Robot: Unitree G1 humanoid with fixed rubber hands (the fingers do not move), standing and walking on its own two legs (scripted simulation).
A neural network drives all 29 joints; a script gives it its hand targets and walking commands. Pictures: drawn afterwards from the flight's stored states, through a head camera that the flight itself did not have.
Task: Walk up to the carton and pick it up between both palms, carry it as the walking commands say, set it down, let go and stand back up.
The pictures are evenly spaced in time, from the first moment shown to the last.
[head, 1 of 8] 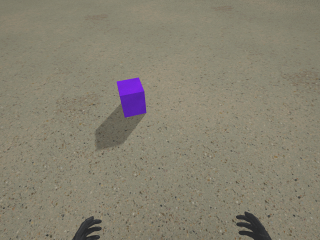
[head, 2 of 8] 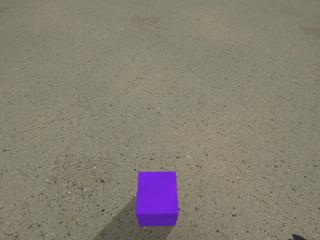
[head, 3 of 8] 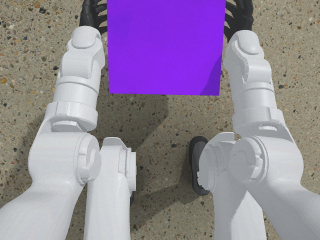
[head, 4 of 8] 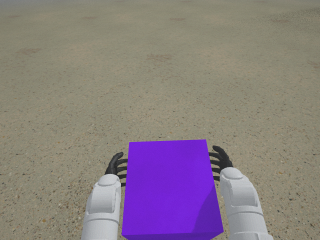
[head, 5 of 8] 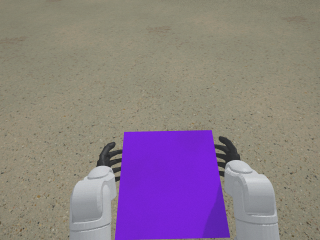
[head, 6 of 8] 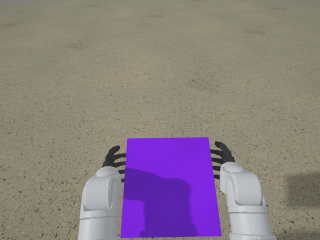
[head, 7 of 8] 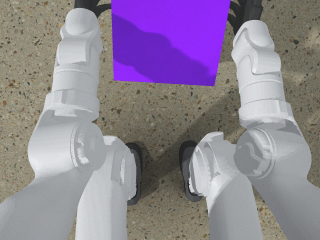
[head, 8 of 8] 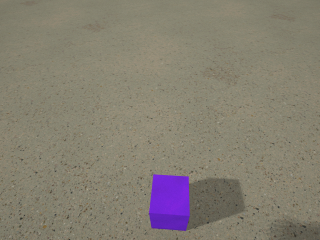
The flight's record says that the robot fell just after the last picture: no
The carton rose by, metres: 0.65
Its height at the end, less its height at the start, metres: +0.00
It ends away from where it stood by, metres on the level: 1.56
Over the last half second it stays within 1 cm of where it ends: yes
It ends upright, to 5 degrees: yes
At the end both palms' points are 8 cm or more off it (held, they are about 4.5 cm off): yes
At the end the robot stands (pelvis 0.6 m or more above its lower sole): yes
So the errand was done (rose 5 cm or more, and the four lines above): yes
